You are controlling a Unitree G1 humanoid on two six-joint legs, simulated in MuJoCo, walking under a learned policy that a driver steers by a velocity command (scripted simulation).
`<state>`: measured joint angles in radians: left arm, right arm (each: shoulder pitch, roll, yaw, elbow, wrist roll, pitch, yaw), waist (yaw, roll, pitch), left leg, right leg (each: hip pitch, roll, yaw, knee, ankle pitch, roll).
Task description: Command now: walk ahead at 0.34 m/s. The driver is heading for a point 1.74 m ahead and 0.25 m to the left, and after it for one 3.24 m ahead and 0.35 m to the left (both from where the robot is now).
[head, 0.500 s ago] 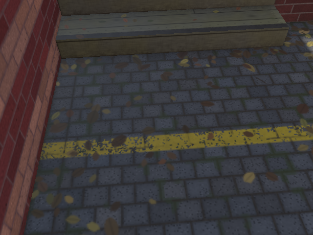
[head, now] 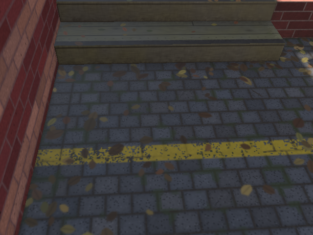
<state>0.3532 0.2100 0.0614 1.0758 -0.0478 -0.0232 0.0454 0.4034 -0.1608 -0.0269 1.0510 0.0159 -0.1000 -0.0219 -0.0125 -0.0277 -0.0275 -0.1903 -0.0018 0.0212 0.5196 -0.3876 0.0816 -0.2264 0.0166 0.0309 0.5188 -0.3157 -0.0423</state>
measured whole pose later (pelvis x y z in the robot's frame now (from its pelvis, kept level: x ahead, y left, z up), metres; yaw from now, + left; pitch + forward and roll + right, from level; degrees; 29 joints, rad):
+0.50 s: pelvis +0.23 -0.04 -0.02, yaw +0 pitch +2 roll +0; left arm -0.02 0.22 0.04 0.86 -0.01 -0.10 -0.04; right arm 0.50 -0.21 -0.02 1.06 0.01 -0.09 -0.01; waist -0.05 0.01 0.05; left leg -0.09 0.02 -0.07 0.95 -0.48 0.01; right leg -0.51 0.01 -0.08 0.62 -0.15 -0.08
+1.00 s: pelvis +0.53 +0.00 -0.02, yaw +0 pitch +3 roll -2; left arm 0.42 0.26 0.04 1.04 -0.01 -0.06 0.01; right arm 0.03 -0.22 -0.04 0.80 0.02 -0.11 0.04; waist 0.06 0.01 0.02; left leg -0.52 0.03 0.04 0.54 -0.06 0.08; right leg 0.04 -0.01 -0.06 0.45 -0.48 0.00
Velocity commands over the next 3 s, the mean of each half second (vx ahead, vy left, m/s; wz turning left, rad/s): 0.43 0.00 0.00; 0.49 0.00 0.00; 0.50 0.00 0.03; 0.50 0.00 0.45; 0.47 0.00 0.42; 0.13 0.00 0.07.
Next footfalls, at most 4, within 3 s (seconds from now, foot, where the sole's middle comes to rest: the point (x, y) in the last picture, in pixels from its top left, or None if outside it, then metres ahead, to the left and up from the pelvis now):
0.44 right None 0.38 -0.14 -0.77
0.98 left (132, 200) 0.70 0.10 -0.77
1.56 right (181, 145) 1.02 -0.14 -0.77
2.10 left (125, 115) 1.24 0.17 -0.77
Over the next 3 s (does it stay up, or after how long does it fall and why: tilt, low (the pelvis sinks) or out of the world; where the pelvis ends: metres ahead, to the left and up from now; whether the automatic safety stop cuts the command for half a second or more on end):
stays up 1.44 0.13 0.00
